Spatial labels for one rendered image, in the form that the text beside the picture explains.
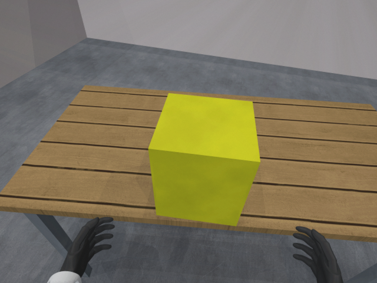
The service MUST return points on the robot left hand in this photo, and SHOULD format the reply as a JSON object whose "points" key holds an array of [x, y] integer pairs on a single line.
{"points": [[83, 249]]}

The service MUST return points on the table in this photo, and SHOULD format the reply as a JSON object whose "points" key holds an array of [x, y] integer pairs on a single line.
{"points": [[318, 168]]}

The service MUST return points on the carton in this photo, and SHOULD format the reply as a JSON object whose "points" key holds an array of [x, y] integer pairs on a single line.
{"points": [[204, 155]]}

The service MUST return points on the robot right hand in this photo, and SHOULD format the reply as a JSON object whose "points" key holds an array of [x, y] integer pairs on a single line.
{"points": [[323, 263]]}

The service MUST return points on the robot left forearm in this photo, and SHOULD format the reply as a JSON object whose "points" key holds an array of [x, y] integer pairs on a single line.
{"points": [[65, 277]]}

